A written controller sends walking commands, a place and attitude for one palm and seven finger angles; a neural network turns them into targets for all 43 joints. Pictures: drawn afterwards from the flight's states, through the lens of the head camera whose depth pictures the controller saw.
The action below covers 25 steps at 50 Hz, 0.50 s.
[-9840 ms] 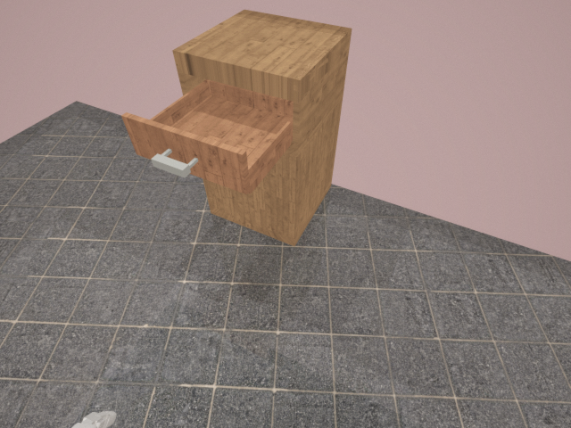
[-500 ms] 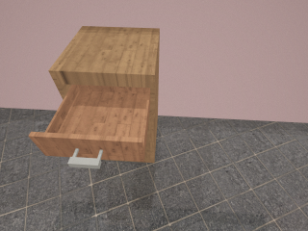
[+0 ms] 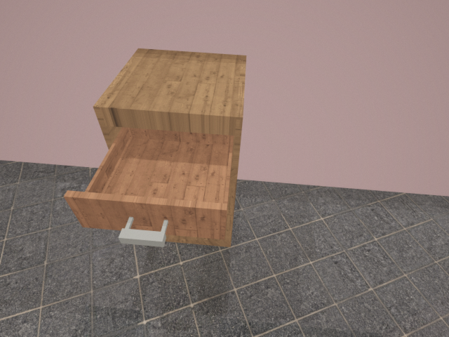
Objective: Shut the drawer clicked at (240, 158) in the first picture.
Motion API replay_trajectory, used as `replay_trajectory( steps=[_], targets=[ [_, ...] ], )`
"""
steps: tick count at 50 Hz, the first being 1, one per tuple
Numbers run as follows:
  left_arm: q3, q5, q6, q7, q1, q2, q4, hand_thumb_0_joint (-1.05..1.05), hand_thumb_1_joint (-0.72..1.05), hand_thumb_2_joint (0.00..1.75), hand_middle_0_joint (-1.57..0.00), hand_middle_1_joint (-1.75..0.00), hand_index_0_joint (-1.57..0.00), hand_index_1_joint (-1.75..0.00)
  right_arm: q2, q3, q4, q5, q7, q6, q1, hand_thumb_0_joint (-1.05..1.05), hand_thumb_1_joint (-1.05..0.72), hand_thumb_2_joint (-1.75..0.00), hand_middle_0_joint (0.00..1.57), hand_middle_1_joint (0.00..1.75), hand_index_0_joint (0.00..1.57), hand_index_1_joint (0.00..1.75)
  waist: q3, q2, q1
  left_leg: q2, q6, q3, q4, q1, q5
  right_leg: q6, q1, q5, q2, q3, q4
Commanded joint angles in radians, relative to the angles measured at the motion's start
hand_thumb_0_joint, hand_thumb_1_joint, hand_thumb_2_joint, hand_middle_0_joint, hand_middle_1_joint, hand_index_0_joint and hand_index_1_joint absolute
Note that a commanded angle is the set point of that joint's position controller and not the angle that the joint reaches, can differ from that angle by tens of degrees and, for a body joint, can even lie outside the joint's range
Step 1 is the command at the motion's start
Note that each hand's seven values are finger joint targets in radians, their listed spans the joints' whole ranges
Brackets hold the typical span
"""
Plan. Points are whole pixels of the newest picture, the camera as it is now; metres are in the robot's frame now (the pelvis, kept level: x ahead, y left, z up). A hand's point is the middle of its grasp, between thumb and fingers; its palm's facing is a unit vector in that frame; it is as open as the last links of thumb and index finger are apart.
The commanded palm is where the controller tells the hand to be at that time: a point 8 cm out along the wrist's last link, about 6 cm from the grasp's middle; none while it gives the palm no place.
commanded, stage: look again from close up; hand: left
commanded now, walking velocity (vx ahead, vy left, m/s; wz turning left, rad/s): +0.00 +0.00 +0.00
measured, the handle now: (145, 229) +0.40 +0.23 -0.13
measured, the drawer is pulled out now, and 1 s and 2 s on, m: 0.29 0.29 0.29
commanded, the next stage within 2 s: shuffle to correct the standing spot in 0.10 s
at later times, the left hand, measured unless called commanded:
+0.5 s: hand out of the picture -0.02 +0.17 -0.18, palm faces +0.06 -0.99 -0.14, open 7.4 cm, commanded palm none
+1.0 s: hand out of the picture +0.09 +0.20 -0.17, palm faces +0.01 -0.97 -0.23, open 7.3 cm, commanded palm none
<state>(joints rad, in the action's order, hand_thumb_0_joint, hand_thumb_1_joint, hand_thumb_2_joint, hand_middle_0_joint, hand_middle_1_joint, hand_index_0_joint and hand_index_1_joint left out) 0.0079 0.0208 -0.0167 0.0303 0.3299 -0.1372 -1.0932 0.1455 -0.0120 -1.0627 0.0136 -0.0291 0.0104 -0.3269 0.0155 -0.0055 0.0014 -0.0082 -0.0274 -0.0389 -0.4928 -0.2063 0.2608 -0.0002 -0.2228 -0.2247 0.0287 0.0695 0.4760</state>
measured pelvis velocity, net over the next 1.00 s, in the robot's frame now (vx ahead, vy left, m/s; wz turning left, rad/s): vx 0.06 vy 0.02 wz -0.02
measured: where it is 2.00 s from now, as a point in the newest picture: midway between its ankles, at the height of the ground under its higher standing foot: outside the picture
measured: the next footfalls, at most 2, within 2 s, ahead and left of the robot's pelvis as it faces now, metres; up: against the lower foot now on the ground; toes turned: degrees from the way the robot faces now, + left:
right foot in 0.78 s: +0.13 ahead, -0.09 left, +0.00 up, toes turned -4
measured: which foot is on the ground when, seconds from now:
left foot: down 0.00-1.00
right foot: down 0.00-0.62, up 0.64-0.76, down 0.78-1.00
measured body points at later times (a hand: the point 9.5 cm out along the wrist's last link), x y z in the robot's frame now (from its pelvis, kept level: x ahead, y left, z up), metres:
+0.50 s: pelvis +0.03 +0.02 -0.01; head +0.02 +0.02 +0.44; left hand -0.02 +0.22 -0.17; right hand +0.00 -0.20 -0.17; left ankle +0.01 +0.10 -0.74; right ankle +0.02 -0.12 -0.74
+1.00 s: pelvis +0.06 +0.02 +0.00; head +0.06 +0.01 +0.45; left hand +0.09 +0.25 -0.15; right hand +0.04 -0.17 -0.17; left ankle +0.01 +0.10 -0.74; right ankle +0.09 -0.09 -0.74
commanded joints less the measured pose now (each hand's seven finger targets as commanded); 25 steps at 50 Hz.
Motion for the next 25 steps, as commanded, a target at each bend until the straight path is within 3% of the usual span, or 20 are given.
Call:
replay_trajectory(
  steps=[1, 6, 10, 15, 17, 20, 23, 25],
  targets=[
    [-0.014, -0.005, -0.004, 0.006, 0.072, -0.066, 0.034, 0.00, 0.90, 0.90, -0.20, -0.30, -0.20, -0.30, 0.102, 0.018, 0.033, 0.003, 0.002, 0.021, -0.044, 0.00, -0.90, -0.90, 0.20, 0.30, 0.20, 0.30, -0.123, 0.032, -0.009, 0.113, -0.018, 0.153, 0.212, -0.158, 0.107, -0.033, 0.035, 0.004, 0.065, -0.075, -0.064],
    [-0.013, -0.006, -0.004, 0.006, 0.075, -0.067, 0.034, 0.00, 0.90, 0.90, -0.20, -0.30, -0.20, -0.30, 0.101, 0.015, 0.018, 0.000, 0.002, 0.023, -0.048, 0.00, -0.90, -0.90, 0.20, 0.30, 0.20, 0.30, -0.111, 0.031, -0.012, 0.112, -0.020, 0.151, 0.216, -0.144, 0.076, -0.028, 0.051, 0.033, 0.069, -0.068, -0.061],
    [-0.012, -0.007, -0.007, 0.007, 0.081, -0.063, 0.025, 0.00, 0.90, 0.90, -0.20, -0.30, -0.20, -0.30, 0.092, 0.012, -0.001, -0.003, 0.001, 0.027, -0.057, 0.00, -0.90, -0.90, 0.20, 0.30, 0.20, 0.30, -0.087, 0.009, -0.011, 0.107, -0.021, 0.134, 0.192, -0.103, -0.022, -0.026, 0.059, 0.069, 0.078, -0.070, -0.064],
    [-0.020, 0.007, -0.002, 0.001, 0.093, -0.058, 0.024, 0.00, 0.90, 0.90, -0.20, -0.30, -0.20, -0.30, 0.107, 0.019, -0.017, 0.006, 0.006, 0.009, -0.069, 0.00, -0.90, -0.90, 0.20, 0.30, 0.20, 0.30, -0.152, 0.030, -0.009, 0.106, -0.042, 0.155, 0.225, -0.157, 0.309, -0.041, -0.001, -0.187, 0.055, -0.049, -0.032],
    [-0.023, 0.009, -0.004, -0.002, 0.109, -0.059, 0.023, 0.00, 0.90, 0.90, -0.20, -0.30, -0.20, -0.30, 0.103, 0.020, -0.014, 0.007, 0.008, 0.006, -0.064, 0.00, -0.90, -0.90, 0.20, 0.30, 0.20, 0.30, -0.185, 0.026, -0.014, 0.097, -0.048, 0.152, 0.211, -0.191, 0.343, -0.050, -0.015, -0.226, 0.054, -0.067, -0.035],
    [-0.031, 0.007, -0.012, -0.003, 0.138, -0.065, 0.020, 0.00, 0.90, 0.90, -0.20, -0.30, -0.20, -0.30, 0.086, 0.020, -0.007, 0.006, 0.010, 0.010, -0.066, 0.00, -0.90, -0.90, 0.20, 0.30, 0.20, 0.30, -0.190, -0.027, -0.015, 0.065, -0.045, 0.115, 0.136, -0.191, 0.286, -0.073, -0.025, -0.261, 0.079, -0.128, -0.070],
    [-0.043, 0.002, -0.019, -0.001, 0.166, -0.093, 0.012, 0.00, 0.90, 0.90, -0.20, -0.30, -0.20, -0.30, 0.054, 0.014, -0.003, 0.004, 0.011, 0.020, -0.073, 0.00, -0.90, -0.90, 0.20, 0.30, 0.20, 0.30, -0.171, -0.103, -0.015, 0.008, -0.028, 0.025, 0.009, -0.200, 0.161, -0.111, 0.013, -0.252, 0.143, -0.208, -0.124],
    [-0.053, -0.001, -0.025, 0.003, 0.189, -0.102, 0.008, 0.00, 0.90, 0.90, -0.20, -0.30, -0.20, -0.30, 0.040, 0.011, 0.003, 0.006, 0.010, 0.028, -0.069, 0.00, -0.90, -0.90, 0.20, 0.30, 0.20, 0.30, -0.138, -0.129, -0.017, -0.004, -0.021, -0.014, -0.060, -0.194, 0.103, -0.136, 0.048, -0.155, 0.191, -0.249, -0.129]
  ],
)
